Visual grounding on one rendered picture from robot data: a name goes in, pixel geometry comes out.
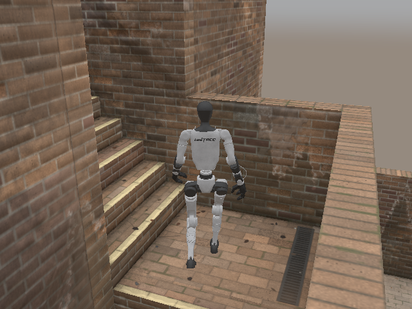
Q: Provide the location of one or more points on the robot left forearm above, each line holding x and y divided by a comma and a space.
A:
176, 167

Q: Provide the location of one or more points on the robot right upper arm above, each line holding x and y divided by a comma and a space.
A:
228, 144

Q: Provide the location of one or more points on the right robot hand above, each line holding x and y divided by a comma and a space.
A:
242, 190

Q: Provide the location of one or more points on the robot right forearm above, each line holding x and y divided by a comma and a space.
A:
237, 173

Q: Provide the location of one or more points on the robot left thigh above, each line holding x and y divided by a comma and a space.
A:
190, 191

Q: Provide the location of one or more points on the humanoid robot torso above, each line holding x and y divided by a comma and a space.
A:
205, 148

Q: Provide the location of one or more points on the robot left upper arm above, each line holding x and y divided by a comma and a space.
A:
182, 145

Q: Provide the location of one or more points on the left robot hand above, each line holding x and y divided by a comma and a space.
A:
180, 174

